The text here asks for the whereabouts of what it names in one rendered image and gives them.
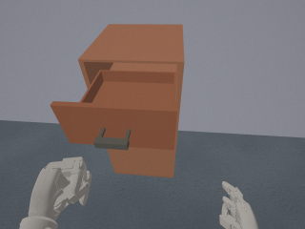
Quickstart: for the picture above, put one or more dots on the drawer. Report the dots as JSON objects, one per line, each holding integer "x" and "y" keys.
{"x": 142, "y": 101}

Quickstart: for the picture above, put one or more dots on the handle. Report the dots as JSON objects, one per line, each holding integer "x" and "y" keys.
{"x": 114, "y": 143}

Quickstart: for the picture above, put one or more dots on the right robot hand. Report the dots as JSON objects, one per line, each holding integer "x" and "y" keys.
{"x": 242, "y": 215}

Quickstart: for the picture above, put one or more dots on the robot left forearm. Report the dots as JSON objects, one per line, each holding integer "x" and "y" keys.
{"x": 38, "y": 222}

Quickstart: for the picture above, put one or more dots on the cabinet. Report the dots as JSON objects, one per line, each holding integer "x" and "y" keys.
{"x": 141, "y": 48}

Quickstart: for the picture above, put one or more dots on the left robot hand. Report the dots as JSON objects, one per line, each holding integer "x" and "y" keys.
{"x": 69, "y": 176}

